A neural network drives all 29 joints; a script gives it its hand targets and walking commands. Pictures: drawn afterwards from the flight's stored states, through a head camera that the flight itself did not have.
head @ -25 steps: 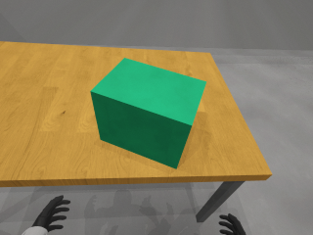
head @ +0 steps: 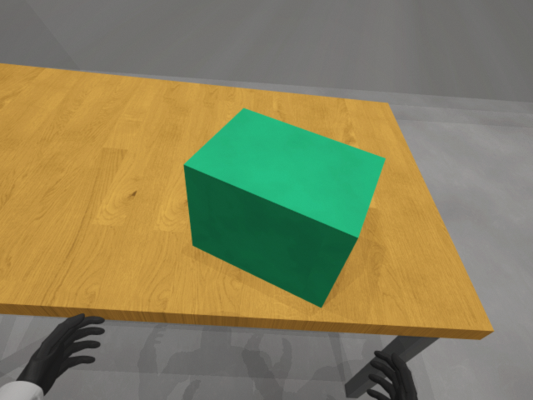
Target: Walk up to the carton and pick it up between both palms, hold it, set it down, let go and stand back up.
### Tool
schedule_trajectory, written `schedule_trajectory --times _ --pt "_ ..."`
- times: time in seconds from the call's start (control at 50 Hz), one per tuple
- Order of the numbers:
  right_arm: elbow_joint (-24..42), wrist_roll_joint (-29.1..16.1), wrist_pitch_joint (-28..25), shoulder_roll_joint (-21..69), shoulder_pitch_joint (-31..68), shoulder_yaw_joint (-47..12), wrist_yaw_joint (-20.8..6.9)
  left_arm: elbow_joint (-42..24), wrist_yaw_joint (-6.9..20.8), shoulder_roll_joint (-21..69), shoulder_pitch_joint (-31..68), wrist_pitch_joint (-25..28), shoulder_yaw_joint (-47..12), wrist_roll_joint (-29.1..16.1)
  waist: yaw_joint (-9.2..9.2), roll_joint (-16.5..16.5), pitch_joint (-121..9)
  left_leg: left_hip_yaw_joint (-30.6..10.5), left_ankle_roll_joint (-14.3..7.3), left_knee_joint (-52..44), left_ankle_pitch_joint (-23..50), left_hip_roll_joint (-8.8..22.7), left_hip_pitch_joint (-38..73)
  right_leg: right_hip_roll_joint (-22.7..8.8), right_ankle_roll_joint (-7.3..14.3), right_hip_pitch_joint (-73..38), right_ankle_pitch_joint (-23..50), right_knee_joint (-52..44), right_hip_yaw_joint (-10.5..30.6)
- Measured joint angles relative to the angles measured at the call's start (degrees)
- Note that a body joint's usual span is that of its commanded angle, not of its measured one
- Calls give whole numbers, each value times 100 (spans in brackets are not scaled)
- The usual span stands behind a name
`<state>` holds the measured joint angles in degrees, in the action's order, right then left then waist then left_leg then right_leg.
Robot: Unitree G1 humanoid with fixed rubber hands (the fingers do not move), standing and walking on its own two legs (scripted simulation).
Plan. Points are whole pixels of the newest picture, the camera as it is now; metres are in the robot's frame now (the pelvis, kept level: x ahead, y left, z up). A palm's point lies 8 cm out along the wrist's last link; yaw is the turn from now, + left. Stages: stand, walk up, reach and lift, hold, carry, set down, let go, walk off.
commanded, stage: reach and lift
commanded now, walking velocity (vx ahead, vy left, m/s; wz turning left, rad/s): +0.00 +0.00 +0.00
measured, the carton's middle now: (281, 205) +0.46 -0.02 +0.03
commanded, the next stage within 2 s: none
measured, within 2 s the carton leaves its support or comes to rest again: neither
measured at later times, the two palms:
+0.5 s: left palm (16, 339) +0.20 +0.33 +0.02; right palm (386, 374) +0.19 -0.16 +0.01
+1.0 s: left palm (48, 263) +0.28 +0.30 +0.07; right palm (413, 329) +0.23 -0.18 +0.06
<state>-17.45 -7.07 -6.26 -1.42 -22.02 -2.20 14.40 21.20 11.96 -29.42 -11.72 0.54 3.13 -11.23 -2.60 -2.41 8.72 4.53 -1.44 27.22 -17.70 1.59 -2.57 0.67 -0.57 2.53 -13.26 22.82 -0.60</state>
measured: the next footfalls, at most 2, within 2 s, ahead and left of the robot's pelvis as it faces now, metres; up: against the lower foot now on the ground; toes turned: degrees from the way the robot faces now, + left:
none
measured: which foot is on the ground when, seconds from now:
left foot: down 0.00-1.00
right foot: down 0.00-1.00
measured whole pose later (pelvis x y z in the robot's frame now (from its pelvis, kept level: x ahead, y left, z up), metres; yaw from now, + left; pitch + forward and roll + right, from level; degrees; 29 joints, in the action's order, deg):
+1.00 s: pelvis -0.01 +0.02 +0.00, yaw -1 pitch -6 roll -2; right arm 5.5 -15.1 20.1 -6.3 -6.4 2.1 20.4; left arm 14.0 13.7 -37.2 6.3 -11.6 0.0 -23.8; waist -0.2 -1.0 6.9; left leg 4.2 -3.3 26.2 -16.7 -0.1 -3.3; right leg -0.2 -0.7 2.7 -11.2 20.1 1.5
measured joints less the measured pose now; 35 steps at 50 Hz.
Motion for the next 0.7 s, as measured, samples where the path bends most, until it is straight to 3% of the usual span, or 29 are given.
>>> schedule_trajectory --times 0.26,0.42,0.54,0.7 --pt "472 -174 -883 94 -311 -147 312 -831 296 -285 -561 398 104 -437 -11 259 47 -56 -112 99 -226 -66 -36 -52 -169 -158 -10 -308 5" --pt "729 -363 -1224 83 -124 14 439 -1310 295 -492 -541 558 -112 -828 -84 302 162 -106 -158 143 -209 -85 -91 -26 -63 -158 110 -425 91" --pt "1160 -502 -822 -13 71 -60 559 -1194 323 -694 -136 543 -156 -1059 -130 230 193 -115 -190 186 -182 -98 -40 -30 -105 -187 118 -344 122" --pt "1386 -631 515 -220 824 112 619 -935 155 -921 665 14 -456 -1343 -19 147 99 -128 -204 212 -107 -122 -22 -43 14 -168 112 -213 125"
